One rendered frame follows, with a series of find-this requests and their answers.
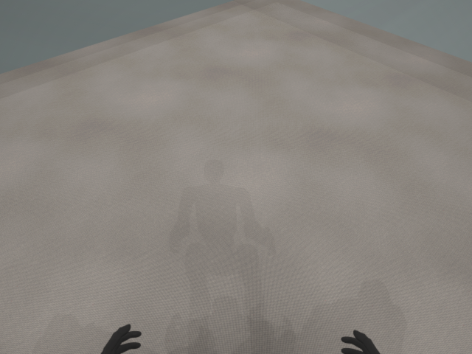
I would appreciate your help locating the right robot hand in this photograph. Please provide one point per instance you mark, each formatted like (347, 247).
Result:
(362, 342)

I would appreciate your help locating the left robot hand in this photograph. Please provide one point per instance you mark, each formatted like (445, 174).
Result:
(122, 334)

